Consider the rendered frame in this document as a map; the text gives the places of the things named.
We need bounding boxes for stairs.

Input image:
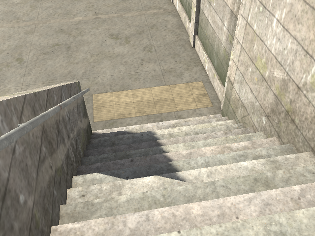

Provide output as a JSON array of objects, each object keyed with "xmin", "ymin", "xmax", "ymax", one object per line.
[{"xmin": 50, "ymin": 114, "xmax": 315, "ymax": 236}]

